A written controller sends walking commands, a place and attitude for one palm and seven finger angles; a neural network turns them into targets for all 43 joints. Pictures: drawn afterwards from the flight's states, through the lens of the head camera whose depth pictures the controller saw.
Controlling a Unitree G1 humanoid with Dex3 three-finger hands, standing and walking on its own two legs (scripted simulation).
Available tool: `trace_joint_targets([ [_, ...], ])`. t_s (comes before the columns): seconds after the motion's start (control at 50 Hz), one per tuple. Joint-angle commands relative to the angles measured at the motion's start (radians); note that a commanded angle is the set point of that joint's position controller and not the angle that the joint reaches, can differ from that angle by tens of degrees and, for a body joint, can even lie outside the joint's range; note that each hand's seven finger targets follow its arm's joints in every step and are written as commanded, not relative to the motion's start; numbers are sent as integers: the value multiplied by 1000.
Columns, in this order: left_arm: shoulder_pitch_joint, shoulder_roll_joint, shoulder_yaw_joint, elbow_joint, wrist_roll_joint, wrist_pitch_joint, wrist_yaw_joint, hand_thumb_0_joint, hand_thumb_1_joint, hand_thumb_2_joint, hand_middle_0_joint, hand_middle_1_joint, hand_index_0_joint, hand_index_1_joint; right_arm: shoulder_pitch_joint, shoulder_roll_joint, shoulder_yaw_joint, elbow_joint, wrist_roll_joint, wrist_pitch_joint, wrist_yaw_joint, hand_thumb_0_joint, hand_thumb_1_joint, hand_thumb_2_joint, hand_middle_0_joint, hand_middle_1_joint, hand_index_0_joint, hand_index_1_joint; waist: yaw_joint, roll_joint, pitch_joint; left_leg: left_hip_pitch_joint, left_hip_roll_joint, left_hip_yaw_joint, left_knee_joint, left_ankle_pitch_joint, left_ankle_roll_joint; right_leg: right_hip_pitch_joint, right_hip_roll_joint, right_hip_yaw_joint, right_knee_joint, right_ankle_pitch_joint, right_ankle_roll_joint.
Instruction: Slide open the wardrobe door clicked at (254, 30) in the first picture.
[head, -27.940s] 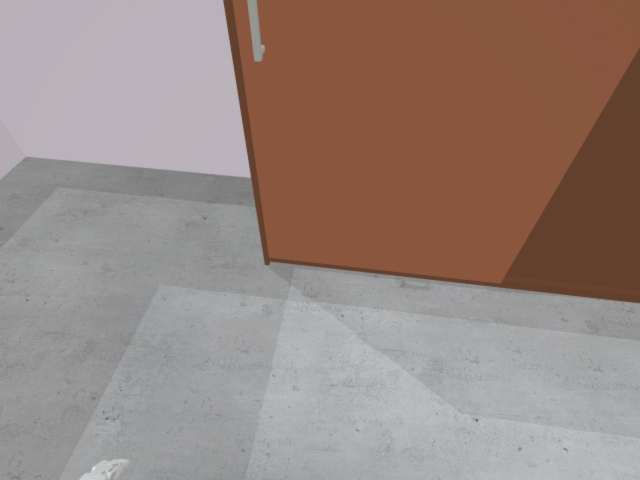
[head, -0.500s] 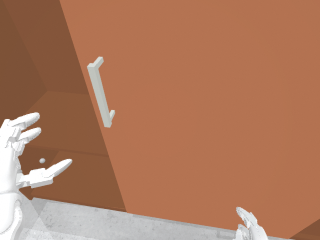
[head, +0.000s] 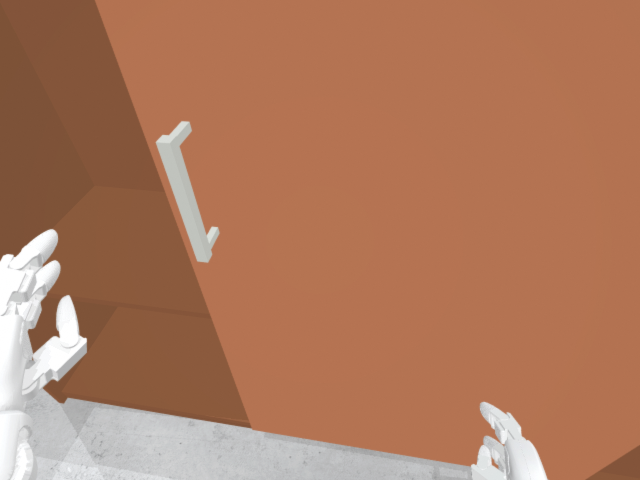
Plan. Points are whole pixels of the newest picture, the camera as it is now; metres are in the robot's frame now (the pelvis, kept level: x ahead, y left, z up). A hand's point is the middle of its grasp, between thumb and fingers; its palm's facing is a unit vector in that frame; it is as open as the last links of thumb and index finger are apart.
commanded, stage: draw the hand back to the body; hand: left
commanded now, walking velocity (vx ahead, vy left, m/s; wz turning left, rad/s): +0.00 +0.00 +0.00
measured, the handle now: (194, 197) +0.39 +0.23 +0.17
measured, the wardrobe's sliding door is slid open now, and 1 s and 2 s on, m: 0.65 0.65 0.65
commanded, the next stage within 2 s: step back with the hand held close in 0.16 s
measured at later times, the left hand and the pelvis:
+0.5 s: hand (86, 323) +0.20 +0.27 +0.15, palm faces +0.41 -0.81 -0.42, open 7.4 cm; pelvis -0.02 +0.01 +0.00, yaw -3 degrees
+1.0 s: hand out of the picture +0.10 +0.30 +0.15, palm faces +0.53 -0.75 -0.40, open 7.4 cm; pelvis -0.10 +0.03 -0.03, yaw +3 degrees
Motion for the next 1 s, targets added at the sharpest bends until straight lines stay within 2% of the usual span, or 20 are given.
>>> trace_joint_targets([
  [0.0,-112,186,109,-212,-2,-66,16,0,900,900,-200,-300,-200,-300,-130,-102,-34,-163,-3,-55,-18,0,-900,-900,200,300,200,300,-10,-28,-56,-28,-21,9,-69,164,35,10,25,12,-77,123,-16],
  [0.1,-108,193,119,-223,1,-70,16,0,900,900,-200,-300,-200,-300,-131,-99,-34,-159,-6,-57,-15,0,-900,-900,200,300,200,300,-7,9,-72,-21,-23,11,-68,196,32,29,24,10,-70,161,-18],
  [0.24,-97,200,127,-191,-3,-66,12,0,900,900,-200,-300,-200,-300,-143,-101,-37,-157,-6,-57,-18,0,-900,-900,200,300,200,300,-4,-28,-33,-25,-19,13,-78,167,35,10,27,11,-95,127,-14],
  [0.26,-204,232,146,-190,-3,-67,18,0,900,900,-200,-300,-200,-300,-141,-105,-35,-149,-3,-52,-21,0,-900,-900,200,300,200,300,-16,-30,-43,-24,-22,15,-79,154,37,10,24,15,-99,113,-13],
  [0.28,-332,334,262,-237,7,-120,31,0,900,900,-200,-300,-200,-300,-134,-121,-24,-191,10,-25,-13,0,-900,-900,200,300,200,300,-51,-51,35,-91,-14,19,-37,68,47,-113,-16,136,-167,144,-19],
  [0.3,-212,247,196,-149,8,-129,22,0,900,900,-200,-300,-200,-300,-131,-104,-26,-168,4,-6,-12,0,-900,-900,200,300,200,300,-59,-116,18,-84,-19,4,-9,61,47,-130,-41,142,-172,150,-24],
  [0.32,-161,213,157,-134,15,-125,16,0,900,900,-200,-300,-200,-300,-137,-105,-30,-177,3,6,-8,0,-900,-900,200,300,200,300,-58,-118,23,-73,-21,13,12,74,46,-159,-53,159,-176,184,-27],
  [0.4,-89,184,130,-181,22,-144,19,0,900,900,-200,-300,-200,-300,-118,-121,-46,-211,2,39,-3,0,-900,-900,200,300,200,300,-62,-25,-124,-55,4,15,-17,222,36,-72,-45,107,-73,353,-15],
  [0.44,-22,212,167,-217,21,-150,27,0,900,900,-200,-300,-200,-300,-126,-125,-52,-230,2,48,-6,0,-900,-900,200,300,200,300,-57,12,-181,-37,16,13,-31,310,39,-48,-25,78,-26,404,-3],
  [0.5,38,248,214,-269,20,-158,37,0,900,900,-200,-300,-200,-300,-116,-119,-61,-263,7,75,-4,0,-900,-900,200,300,200,300,-59,-51,-228,-79,33,-2,-23,360,41,-7,-15,69,29,445,3],
  [0.54,56,289,260,-306,22,-166,45,0,900,900,-200,-300,-200,-300,-123,-123,-64,-276,6,83,-7,0,-900,-900,200,300,200,300,-54,-33,-232,-137,35,-22,-39,328,43,23,-4,65,61,428,6],
  [0.64,66,270,270,-329,31,-190,51,0,900,900,-200,-300,-200,-300,-116,-133,-69,-298,10,76,-11,0,-900,-900,200,300,200,300,-51,81,-182,-361,81,-63,-106,142,77,113,31,55,196,370,19],
  [0.7,43,225,243,-285,41,-199,52,0,900,900,-200,-300,-200,-300,-96,-138,-68,-289,15,56,-10,0,-900,-900,200,300,200,300,-59,105,-112,-543,116,-81,-144,-145,105,144,35,63,274,265,19],
  [0.78,-5,210,225,-247,56,-216,55,0,900,900,-200,-300,-200,-300,-65,-142,-70,-268,20,27,-14,0,-900,-900,200,300,200,300,-75,1,-36,-638,92,-90,-86,-419,116,55,11,135,215,96,9],
  [0.82,-51,207,208,-263,60,-232,52,0,900,900,-200,-300,-200,-300,-51,-144,-70,-256,14,13,-12,0,-900,-900,200,300,200,300,-88,-41,-1,-572,56,-101,-34,-431,105,-84,-5,195,123,-20,-9],
  [0.84,-93,225,213,-297,63,-238,54,0,900,900,-200,-300,-200,-300,-54,-147,-71,-251,11,7,-13,0,-900,-900,200,300,200,300,-93,-22,-2,-520,52,-107,-41,-404,100,-130,1,188,115,-17,-10],
  [0.86,-121,207,194,-295,64,-242,53,0,900,900,-200,-300,-200,-300,-55,-140,-66,-245,13,0,-15,0,-900,-900,200,300,200,300,-93,-30,-11,-535,66,-124,-61,-435,100,-119,12,160,142,-55,-2],
  [0.92,-175,206,205,-309,84,-258,60,0,900,900,-200,-300,-200,-300,-57,-149,-68,-241,13,-24,-20,0,-900,-900,200,300,200,300,-82,112,-38,-674,154,-198,-169,-576,140,14,73,89,338,-39,21],
  [0.96,-171,221,230,-323,89,-267,64,0,900,900,-200,-300,-200,-300,-63,-141,-68,-241,12,-38,-19,0,-900,-900,200,300,200,300,-71,181,-85,-702,196,-226,-177,-543,162,92,88,67,446,47,26],
  [0.98,-145,237,249,-325,86,-271,64,0,900,900,-200,-300,-200,-300,-62,-135,-72,-243,10,-43,-15,0,-900,-900,200,300,200,300,-67,151,-102,-668,185,-198,-124,-479,157,80,75,84,420,82,18],
])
